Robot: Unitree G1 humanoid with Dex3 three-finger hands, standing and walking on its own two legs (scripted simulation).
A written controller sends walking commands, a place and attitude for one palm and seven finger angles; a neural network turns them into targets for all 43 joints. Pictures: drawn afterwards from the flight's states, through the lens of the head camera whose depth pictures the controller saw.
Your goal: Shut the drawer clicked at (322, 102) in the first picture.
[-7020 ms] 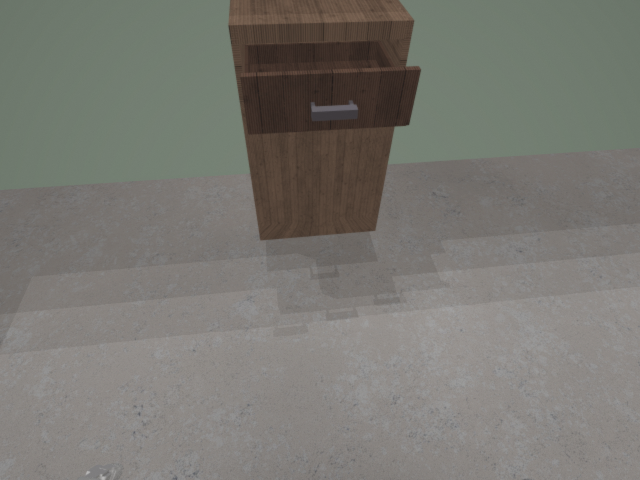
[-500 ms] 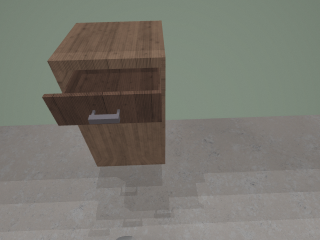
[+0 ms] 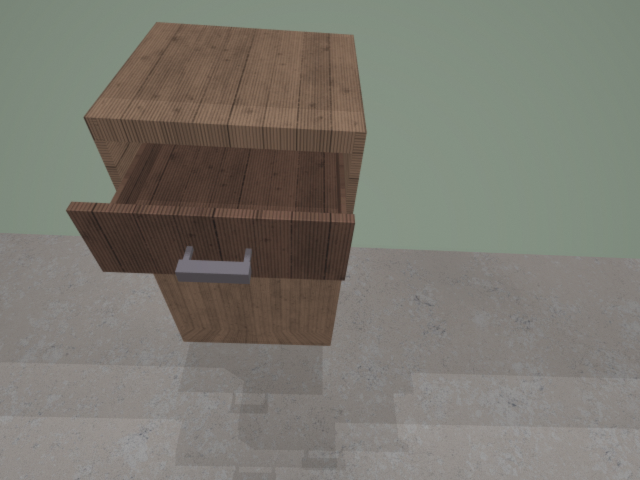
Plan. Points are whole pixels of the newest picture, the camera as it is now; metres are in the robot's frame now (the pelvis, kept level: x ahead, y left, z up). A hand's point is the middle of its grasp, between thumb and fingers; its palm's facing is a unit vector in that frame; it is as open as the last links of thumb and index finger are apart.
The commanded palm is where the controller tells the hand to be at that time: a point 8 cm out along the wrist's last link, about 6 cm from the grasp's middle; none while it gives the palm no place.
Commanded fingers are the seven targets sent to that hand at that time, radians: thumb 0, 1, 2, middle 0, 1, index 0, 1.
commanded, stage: come to a stop and stand still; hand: left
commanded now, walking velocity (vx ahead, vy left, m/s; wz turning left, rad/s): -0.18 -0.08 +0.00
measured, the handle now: (216, 261) +0.44 +0.22 -0.05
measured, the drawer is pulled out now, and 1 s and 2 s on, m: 0.18 0.18 0.18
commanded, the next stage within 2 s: look again from close up in 0.78 s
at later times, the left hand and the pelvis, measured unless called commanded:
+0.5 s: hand out of the picture +0.06 +0.15 -0.16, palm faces +0.07 -0.97 -0.24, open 7.3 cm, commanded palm none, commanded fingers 0.00 0.90 0.90 -0.20 -0.30 -0.20 -0.30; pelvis -0.02 -0.04 +0.00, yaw +1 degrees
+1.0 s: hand out of the picture -0.05 +0.12 -0.17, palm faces +0.05 -0.98 -0.20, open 7.4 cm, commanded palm none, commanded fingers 0.00 0.90 0.90 -0.20 -0.30 -0.20 -0.30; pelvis -0.02 -0.04 -0.01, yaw +1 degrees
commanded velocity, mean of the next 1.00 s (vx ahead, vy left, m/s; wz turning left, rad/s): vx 0.01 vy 0.02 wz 0.00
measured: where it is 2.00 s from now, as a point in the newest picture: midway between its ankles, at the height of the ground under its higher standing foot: outside the picture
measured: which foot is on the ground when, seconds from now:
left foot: down 0.00-0.22, up 0.24-0.56, down 0.58-1.00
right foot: up 0.00-0.16, down 0.18-0.60, up 0.62-0.80, down 0.82-1.00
